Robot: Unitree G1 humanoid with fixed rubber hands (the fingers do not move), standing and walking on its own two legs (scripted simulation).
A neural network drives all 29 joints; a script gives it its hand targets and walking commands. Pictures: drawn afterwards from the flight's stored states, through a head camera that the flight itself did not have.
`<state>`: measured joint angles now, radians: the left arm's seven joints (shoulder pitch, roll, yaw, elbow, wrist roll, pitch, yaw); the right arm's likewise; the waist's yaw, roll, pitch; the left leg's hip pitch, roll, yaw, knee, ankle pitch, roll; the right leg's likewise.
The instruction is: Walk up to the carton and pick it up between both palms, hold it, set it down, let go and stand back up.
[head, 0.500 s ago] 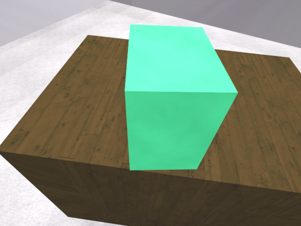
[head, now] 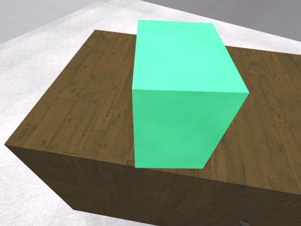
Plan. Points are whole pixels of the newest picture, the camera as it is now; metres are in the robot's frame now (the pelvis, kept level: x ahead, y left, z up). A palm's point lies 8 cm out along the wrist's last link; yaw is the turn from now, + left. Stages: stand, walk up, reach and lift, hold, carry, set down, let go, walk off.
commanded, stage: walk up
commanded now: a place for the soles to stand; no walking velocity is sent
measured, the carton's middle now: (172, 98) +0.42 -0.04 +0.13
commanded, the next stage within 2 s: reach and lift in 1.02 s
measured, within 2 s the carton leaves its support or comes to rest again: neither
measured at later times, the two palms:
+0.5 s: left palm out of the picture +0.01 +0.28 -0.10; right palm out of the picture +0.08 -0.24 -0.09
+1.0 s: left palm out of the picture +0.01 +0.28 -0.11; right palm out of the picture +0.07 -0.24 -0.10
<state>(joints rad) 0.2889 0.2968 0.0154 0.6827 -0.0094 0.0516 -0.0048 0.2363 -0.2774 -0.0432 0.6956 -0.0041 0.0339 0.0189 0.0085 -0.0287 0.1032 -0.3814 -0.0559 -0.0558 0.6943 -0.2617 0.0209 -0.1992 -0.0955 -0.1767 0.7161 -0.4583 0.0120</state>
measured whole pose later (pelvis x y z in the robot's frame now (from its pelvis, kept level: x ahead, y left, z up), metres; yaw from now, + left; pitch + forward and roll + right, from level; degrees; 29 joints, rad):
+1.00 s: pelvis -0.02 +0.01 +0.01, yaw +1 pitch -2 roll -1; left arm 0.39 0.28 0.02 0.74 0.00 0.01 0.01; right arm 0.25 -0.24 -0.02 0.83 0.00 0.03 0.01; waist 0.00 0.00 0.05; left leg -0.36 -0.05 -0.08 0.58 -0.17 0.02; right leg -0.16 -0.08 -0.20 0.57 -0.36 0.01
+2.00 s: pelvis +0.04 -0.03 +0.03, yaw -8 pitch +1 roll +1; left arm 0.38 0.21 0.06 0.13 -0.09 0.16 0.03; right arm 0.41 -0.19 0.08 0.28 0.11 -0.07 -0.02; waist 0.07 -0.04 0.00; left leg -0.16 0.05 0.06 0.27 -0.12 -0.04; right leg -0.04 0.02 -0.05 0.28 -0.26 -0.04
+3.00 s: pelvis -0.01 -0.02 +0.03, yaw -10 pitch -3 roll +0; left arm 0.14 0.13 0.09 -0.39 -0.14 0.59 0.14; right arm 0.07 -0.26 0.04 -0.07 0.34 0.24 -0.10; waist 0.06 -0.04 0.06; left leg -0.15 0.07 0.10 0.29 -0.08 -0.04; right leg -0.06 0.03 -0.01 0.33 -0.23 -0.04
